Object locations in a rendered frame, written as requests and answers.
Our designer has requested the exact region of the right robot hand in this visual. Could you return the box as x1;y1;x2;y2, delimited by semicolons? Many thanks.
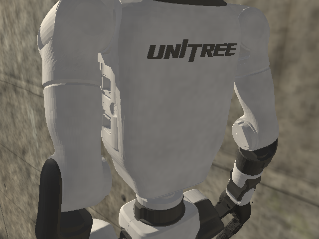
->
214;190;253;239

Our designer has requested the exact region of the robot thigh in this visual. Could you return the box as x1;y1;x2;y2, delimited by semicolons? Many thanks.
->
89;219;125;239
183;189;224;239

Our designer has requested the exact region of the robot right thigh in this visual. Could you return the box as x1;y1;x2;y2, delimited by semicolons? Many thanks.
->
183;189;224;239

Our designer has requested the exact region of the left robot upper arm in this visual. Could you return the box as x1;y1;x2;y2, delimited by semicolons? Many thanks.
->
37;0;116;212

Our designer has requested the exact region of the right robot upper arm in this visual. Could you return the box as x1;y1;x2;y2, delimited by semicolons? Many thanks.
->
227;3;279;151

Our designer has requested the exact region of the robot left forearm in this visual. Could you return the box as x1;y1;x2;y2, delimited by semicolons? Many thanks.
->
35;158;93;239

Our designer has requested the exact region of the robot right forearm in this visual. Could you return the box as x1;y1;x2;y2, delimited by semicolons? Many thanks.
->
226;138;278;206

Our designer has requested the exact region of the robot left thigh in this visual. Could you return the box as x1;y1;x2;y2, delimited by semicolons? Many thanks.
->
89;219;125;239

